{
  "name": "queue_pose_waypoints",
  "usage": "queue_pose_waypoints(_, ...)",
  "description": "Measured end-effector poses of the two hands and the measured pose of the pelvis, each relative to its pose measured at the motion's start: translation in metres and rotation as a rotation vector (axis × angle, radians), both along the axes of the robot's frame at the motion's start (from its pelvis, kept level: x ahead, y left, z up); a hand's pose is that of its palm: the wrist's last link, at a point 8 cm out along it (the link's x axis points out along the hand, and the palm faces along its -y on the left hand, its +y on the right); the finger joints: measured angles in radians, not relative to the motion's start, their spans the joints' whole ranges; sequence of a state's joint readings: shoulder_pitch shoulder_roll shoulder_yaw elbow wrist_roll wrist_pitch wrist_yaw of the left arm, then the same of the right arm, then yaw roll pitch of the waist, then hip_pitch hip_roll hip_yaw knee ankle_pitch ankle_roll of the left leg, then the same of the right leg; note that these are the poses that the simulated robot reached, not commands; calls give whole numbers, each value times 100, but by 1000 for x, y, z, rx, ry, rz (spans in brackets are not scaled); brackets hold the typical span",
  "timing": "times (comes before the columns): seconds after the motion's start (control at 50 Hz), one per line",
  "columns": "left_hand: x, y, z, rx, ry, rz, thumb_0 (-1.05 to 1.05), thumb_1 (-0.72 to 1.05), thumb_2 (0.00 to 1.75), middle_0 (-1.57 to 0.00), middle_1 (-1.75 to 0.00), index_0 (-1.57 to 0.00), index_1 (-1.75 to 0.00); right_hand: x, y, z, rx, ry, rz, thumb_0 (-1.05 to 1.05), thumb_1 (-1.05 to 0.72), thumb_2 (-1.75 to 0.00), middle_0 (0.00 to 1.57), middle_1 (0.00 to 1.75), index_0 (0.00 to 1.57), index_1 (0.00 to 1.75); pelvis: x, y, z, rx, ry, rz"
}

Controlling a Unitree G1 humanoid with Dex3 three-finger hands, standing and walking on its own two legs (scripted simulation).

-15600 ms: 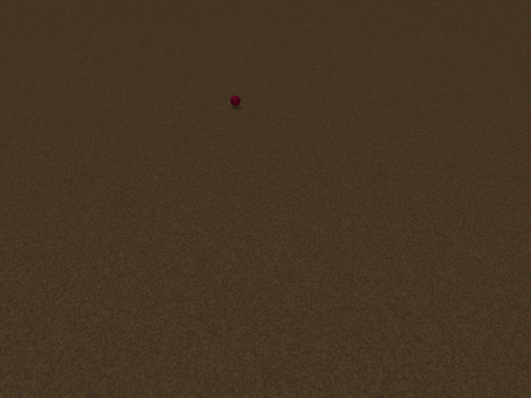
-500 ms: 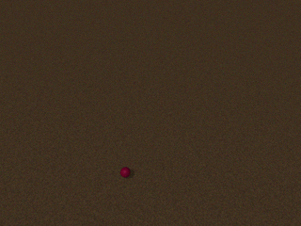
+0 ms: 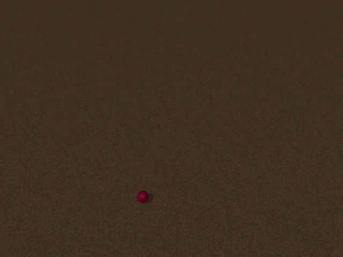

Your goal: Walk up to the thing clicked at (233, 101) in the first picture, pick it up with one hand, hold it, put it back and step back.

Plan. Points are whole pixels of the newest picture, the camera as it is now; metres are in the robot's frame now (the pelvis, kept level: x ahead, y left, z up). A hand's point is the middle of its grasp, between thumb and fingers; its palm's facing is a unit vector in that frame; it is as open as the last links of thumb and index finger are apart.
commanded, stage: stand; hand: left
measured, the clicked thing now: (142, 196) +0.56 +0.19 -0.75
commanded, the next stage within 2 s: walk up in 0.50 s
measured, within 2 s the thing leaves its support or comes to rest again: neither
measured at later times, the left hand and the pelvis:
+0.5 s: hand out of the picture +0.08 +0.26 -0.15, palm faces -0.01 -0.94 -0.34, open 7.4 cm; pelvis +0.00 +0.00 +0.00, yaw +0 degrees
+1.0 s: hand out of the picture +0.14 +0.24 -0.14, palm faces -0.10 -0.92 -0.38, open 7.4 cm; pelvis +0.10 -0.03 +0.00, yaw -6 degrees
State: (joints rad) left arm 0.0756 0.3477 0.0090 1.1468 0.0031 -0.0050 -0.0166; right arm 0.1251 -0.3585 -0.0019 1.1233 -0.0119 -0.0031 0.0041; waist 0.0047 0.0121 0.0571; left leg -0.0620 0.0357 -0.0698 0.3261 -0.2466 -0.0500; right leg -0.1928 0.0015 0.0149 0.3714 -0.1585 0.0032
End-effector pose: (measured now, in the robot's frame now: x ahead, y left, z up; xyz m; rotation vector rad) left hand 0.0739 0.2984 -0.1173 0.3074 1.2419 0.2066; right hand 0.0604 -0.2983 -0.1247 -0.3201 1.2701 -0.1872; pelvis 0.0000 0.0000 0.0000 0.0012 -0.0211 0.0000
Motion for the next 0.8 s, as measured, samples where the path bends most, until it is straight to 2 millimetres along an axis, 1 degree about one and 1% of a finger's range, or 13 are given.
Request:
queue_pose_waypoints(0.32, 2, 2, 0, 2, 3, -1, 0, 90, 90, -20, -30, -20, -30, 7, 2, 0, 0, -8, 4, 1, -90, -89, 20, 30, 21, 30, 4, 2, 0, 0, 1, 1)
queue_pose_waypoints(0.54, 2, 3, 1, -4, -20, -3, 0, 90, 90, -20, -30, -20, -30, 11, 1, 3, 0, -44, 12, 1, -90, -89, 20, 30, 21, 30, 4, 2, -1, 2, -11, -5)
queue_pose_waypoints(0.62, 2, 7, 0, -6, -15, -10, 0, 90, 90, -20, -30, -20, -30, 10, -6, 5, -9, -76, 3, 1, -90, -89, 21, 30, 21, 30, 14, 1, -5, 4, -4, -23)
queue_pose_waypoints(0.68, 7, 10, -6, 10, 9, -24, 0, 90, 90, -20, -30, -20, -30, 4, -16, 1, -24, -76, -23, 1, -90, -89, 21, 30, 21, 30, 24, -4, -11, 16, -7, -40)
queue_pose_waypoints(0.72, 16, 7, -8, 24, 26, -39, 0, 90, 90, -20, -30, -20, -30, -1, -25, -1, -29, -58, -46, 0, -90, -89, 21, 30, 21, 30, 33, -12, -15, 30, -12, -51)
queue_pose_waypoints(0.76, 28, 0, -7, 28, 21, -44, 0, 91, 90, -20, -30, -20, -30, -4, -36, -5, -31, -21, -63, 1, -90, -89, 21, 30, 21, 30, 45, -19, -17, 17, -14, -49)
queue_pose_waypoints(0.8, 39, -9, -4, 27, -10, -44, 0, 91, 90, -20, -30, -20, -30, -2, -45, -9, -34, 27, -72, 1, -90, -89, 21, 30, 21, 30, 55, -25, -17, -7, -17, -41)
